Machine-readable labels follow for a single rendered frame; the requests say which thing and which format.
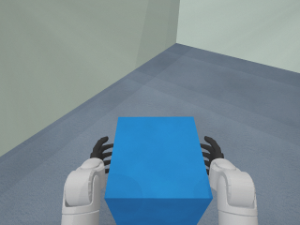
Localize left robot hand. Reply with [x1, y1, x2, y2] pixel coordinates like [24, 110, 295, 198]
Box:
[90, 136, 113, 173]

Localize right robot hand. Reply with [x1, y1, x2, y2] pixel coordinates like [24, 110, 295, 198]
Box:
[200, 136, 224, 175]

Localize right robot forearm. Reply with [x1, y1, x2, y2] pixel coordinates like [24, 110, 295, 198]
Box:
[209, 158, 259, 225]

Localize left robot forearm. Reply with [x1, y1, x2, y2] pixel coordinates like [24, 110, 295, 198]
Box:
[61, 157, 106, 225]

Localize carton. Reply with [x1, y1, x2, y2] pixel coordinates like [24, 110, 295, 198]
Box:
[104, 116, 213, 225]

